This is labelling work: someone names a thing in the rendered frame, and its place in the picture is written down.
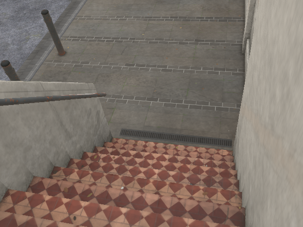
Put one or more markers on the stairs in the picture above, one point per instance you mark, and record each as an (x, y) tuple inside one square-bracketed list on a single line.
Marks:
[(132, 183)]

